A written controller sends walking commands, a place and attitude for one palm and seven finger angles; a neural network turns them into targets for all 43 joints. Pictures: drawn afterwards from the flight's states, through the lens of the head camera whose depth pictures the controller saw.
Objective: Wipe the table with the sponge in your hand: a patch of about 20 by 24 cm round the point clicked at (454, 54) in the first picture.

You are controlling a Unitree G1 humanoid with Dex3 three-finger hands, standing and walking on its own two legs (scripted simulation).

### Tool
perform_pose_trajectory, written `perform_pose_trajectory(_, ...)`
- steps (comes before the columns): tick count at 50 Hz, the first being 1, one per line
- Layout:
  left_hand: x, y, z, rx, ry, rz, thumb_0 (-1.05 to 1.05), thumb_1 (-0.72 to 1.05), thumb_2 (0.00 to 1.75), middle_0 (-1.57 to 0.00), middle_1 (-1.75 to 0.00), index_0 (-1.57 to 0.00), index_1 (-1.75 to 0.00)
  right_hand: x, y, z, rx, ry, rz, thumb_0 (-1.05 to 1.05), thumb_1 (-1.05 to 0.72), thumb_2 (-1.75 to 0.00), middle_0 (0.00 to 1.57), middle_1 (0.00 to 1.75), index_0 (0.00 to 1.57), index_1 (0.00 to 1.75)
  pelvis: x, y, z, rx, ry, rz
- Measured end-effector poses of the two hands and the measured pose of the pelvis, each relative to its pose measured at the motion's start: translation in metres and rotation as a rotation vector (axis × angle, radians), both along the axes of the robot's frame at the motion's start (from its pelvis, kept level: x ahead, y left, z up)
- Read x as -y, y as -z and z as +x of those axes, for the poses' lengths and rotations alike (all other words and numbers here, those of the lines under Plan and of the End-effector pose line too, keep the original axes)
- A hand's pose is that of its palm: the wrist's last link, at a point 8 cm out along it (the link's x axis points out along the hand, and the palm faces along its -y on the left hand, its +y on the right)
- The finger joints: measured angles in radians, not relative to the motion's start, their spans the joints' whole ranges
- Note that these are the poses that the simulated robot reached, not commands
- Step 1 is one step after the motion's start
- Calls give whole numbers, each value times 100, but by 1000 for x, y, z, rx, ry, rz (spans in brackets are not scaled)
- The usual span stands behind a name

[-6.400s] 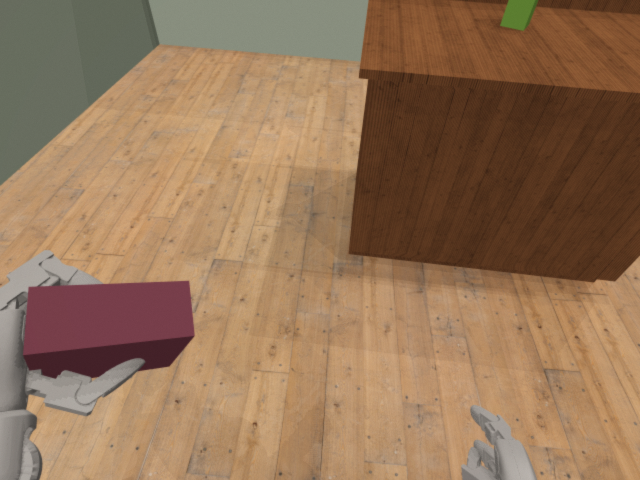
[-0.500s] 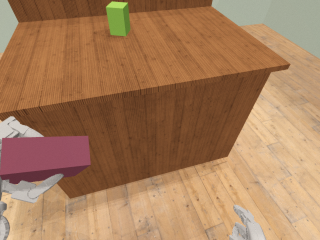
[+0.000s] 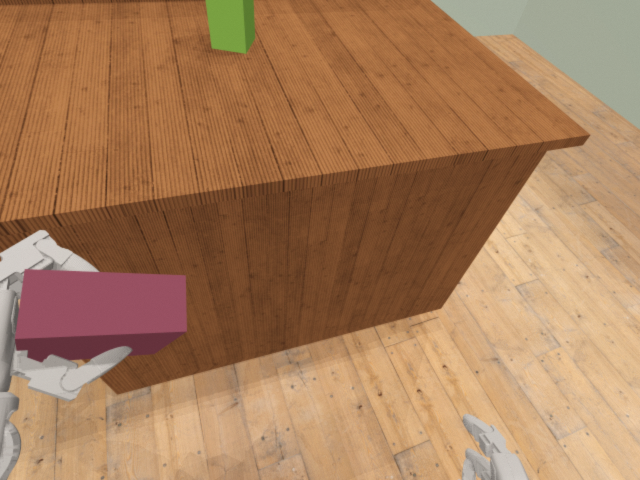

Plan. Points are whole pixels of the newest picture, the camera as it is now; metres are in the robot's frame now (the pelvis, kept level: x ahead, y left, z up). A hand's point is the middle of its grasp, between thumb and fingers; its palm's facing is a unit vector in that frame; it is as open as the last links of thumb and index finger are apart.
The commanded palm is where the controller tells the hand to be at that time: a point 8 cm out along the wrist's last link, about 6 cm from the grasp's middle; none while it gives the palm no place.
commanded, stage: shuffle to correct the standing spot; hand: left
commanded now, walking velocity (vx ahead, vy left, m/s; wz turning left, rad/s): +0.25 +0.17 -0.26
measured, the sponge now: (125, 319) +0.24 +0.22 +0.12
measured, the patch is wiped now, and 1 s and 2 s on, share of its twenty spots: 0.00 0.00 0.00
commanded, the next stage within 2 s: come to a stop and stand still in 1.20 s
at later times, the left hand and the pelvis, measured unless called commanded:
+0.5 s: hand (74, 235) +0.30 +0.28 +0.16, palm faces +0.38 -0.87 -0.32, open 9.7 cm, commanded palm +0.23 +0.31 +0.18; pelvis +0.06 +0.04 -0.01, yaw -2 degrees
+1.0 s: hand (61, 181) +0.36 +0.32 +0.16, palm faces +0.31 -0.82 -0.49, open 9.6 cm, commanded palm +0.31 +0.36 +0.18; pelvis +0.13 +0.09 -0.01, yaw -5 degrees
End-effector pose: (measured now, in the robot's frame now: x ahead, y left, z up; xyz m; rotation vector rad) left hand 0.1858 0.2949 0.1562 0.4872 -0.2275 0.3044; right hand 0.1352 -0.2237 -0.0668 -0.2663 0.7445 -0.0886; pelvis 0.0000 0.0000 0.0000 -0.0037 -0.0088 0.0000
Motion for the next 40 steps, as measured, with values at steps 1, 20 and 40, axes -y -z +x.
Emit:
perform_pose_trajectory(1, -6, -7, 2, 34, -21, 5, -1, -45, 100, -80, -134, -79, -134, -2, -1, 6, 4, -13, -5, 1, -90, -90, 20, 29, 20, 30, -1, 0, 2, 0, -3, -3)
perform_pose_trajectory(20, -22, -5, 63, 84, -12, -28, -1, -45, 100, -80, -134, -79, -134, -41, 9, 92, 93, -30, 56, 1, -90, -90, 20, 29, 20, 30, -30, 17, 58, 12, 20, -34)
perform_pose_trajectory(40, -51, -34, 133, 125, 96, 100, -1, -45, 100, -80, -133, -80, -134, -84, 33, 79, -10, 139, 125, 1, -90, -90, 20, 29, 20, 30, -84, 14, 98, 12, 106, 16)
